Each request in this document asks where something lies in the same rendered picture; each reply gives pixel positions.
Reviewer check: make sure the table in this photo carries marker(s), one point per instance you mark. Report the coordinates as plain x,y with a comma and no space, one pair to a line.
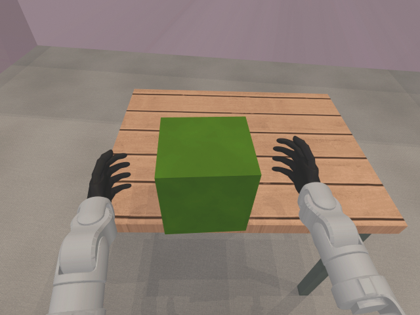
312,117

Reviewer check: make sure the carton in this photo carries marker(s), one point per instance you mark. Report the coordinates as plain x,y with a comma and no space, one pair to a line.
207,174

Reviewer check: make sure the left robot forearm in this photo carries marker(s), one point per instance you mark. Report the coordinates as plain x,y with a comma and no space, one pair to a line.
82,265

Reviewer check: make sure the right robot forearm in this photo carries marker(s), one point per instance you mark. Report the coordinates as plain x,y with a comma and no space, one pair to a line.
357,285

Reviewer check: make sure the left robot hand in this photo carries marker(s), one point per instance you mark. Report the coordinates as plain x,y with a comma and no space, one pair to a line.
101,182

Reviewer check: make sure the right robot hand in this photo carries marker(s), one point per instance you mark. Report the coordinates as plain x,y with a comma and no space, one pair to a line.
303,166

